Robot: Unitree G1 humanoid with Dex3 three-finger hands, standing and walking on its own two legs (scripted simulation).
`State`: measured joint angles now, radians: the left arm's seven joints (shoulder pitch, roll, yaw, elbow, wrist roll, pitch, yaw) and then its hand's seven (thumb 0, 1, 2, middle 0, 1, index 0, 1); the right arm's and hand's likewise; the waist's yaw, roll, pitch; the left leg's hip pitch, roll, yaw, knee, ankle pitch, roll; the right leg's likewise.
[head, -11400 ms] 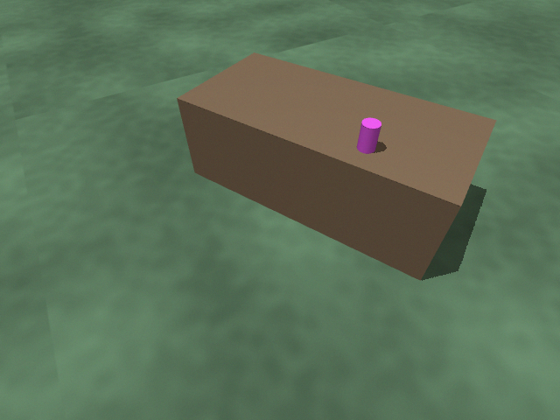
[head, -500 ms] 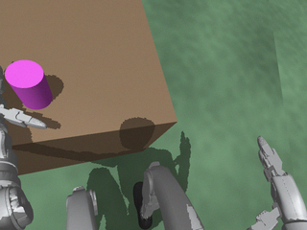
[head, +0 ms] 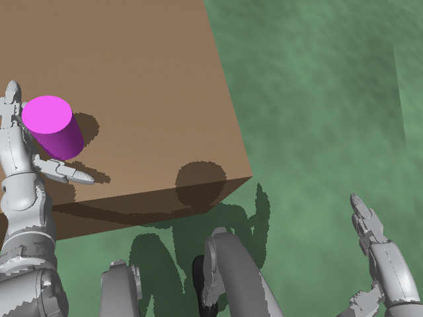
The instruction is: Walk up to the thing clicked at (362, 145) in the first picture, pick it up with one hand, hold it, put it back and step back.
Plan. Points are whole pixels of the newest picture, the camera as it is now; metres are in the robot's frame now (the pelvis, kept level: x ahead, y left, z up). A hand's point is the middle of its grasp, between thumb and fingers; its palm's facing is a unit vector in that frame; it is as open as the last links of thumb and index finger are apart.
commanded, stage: close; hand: left
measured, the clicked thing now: (56, 130) +0.50 +0.19 -0.07
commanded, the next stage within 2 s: settle in 0.76 s
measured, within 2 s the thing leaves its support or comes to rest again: leaves its support in 1.20 s
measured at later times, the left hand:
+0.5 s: hand (50, 126) +0.50 +0.19 -0.04, palm faces +0.15 -0.99 +0.00, open 14.3 cm
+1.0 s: hand (54, 117) +0.51 +0.18 -0.04, palm faces +0.13 -0.99 -0.02, open 9.8 cm
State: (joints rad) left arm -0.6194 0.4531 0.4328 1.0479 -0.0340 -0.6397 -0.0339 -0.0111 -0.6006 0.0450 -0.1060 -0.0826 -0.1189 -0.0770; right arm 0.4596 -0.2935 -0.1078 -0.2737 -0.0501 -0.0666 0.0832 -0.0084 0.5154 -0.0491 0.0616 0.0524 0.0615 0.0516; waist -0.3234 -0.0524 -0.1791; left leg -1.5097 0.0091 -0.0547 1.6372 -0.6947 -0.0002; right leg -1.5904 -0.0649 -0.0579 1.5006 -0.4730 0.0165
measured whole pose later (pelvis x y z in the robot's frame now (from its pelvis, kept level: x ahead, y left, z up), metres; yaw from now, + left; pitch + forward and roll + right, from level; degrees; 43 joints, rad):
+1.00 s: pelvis -0.01 +0.00 +0.00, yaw +0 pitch +32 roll -3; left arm -0.78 0.58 0.46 1.19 -0.01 -0.65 -0.06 -0.01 -0.34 1.04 -0.75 -0.92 -0.77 -0.92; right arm 0.46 -0.32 -0.06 -0.39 -0.05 -0.04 0.08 -0.01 0.51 -0.05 0.06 0.05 0.06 0.05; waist -0.38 -0.06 -0.15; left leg -1.51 0.01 -0.06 1.62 -0.66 -0.01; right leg -1.59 -0.06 -0.06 1.48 -0.44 0.01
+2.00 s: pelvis +0.01 +0.00 +0.05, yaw +0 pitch +29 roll -3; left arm -0.75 0.49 0.42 1.13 -0.04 -0.55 -0.07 -0.01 -0.34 1.07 -0.73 -0.96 -0.75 -0.96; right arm 0.40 -0.28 -0.05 -0.16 -0.05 -0.01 0.06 -0.01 0.53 -0.05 0.06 0.05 0.06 0.05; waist -0.30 -0.03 -0.16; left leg -1.29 0.02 -0.04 1.43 -0.64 0.00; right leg -1.38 -0.05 -0.05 1.31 -0.43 0.02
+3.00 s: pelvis +0.04 +0.00 +0.13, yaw +0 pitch +14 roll +0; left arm -0.26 0.21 0.20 0.54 -0.14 -0.37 -0.03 -0.01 -0.34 1.07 -0.72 -0.98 -0.74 -0.98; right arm 0.45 -0.23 -0.08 0.03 0.00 0.04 -0.02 -0.01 0.55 -0.05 0.06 0.05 0.06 0.05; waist -0.07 -0.03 -0.11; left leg -0.74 0.00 0.01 1.03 -0.54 0.00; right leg -0.86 -0.05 -0.01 0.99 -0.37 0.03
